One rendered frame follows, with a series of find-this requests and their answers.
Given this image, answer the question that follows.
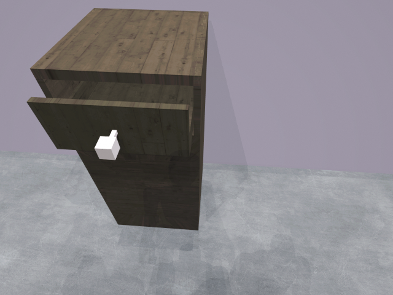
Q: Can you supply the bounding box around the handle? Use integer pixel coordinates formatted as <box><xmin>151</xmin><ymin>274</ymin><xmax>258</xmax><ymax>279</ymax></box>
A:
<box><xmin>95</xmin><ymin>130</ymin><xmax>120</xmax><ymax>160</ymax></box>

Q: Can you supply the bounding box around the cabinet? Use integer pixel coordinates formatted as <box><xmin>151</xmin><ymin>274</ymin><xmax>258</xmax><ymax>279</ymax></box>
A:
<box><xmin>30</xmin><ymin>8</ymin><xmax>209</xmax><ymax>230</ymax></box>

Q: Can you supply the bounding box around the drawer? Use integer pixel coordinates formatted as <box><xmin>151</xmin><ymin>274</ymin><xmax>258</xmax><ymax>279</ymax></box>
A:
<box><xmin>27</xmin><ymin>81</ymin><xmax>193</xmax><ymax>157</ymax></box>

